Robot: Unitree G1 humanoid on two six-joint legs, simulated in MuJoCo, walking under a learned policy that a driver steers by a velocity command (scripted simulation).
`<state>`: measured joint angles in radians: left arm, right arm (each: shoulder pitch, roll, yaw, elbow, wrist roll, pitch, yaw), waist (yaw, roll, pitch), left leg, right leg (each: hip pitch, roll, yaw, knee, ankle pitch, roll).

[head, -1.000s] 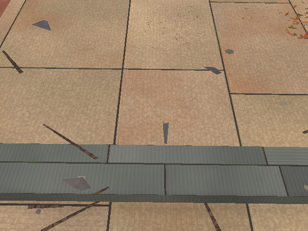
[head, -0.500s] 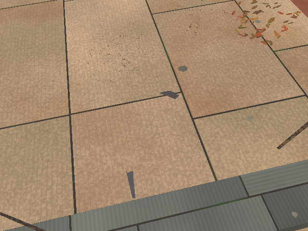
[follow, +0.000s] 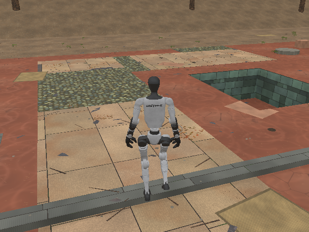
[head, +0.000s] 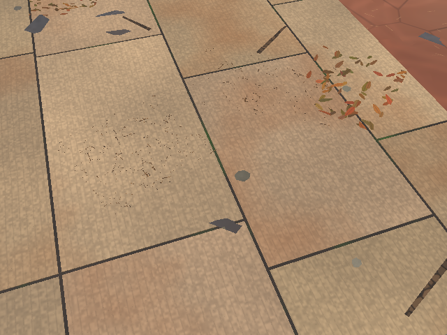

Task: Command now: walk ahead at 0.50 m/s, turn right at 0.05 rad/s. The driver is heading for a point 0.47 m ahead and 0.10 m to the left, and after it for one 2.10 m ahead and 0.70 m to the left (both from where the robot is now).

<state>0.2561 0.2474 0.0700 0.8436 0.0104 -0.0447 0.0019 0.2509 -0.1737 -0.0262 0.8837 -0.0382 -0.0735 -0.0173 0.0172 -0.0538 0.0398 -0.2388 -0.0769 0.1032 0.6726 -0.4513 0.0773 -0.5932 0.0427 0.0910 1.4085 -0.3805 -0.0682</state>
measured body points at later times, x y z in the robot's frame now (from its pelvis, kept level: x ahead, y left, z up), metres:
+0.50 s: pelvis +0.33 +0.02 +0.03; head +0.35 +0.02 +0.48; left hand +0.31 +0.28 -0.10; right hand +0.49 -0.22 -0.09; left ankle +0.41 +0.18 -0.63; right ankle +0.29 -0.04 -0.71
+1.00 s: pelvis +0.60 +0.13 +0.03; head +0.63 +0.16 +0.48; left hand +0.67 +0.42 -0.08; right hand +0.74 -0.12 -0.09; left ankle +0.58 +0.16 -0.71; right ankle +0.74 -0.01 -0.63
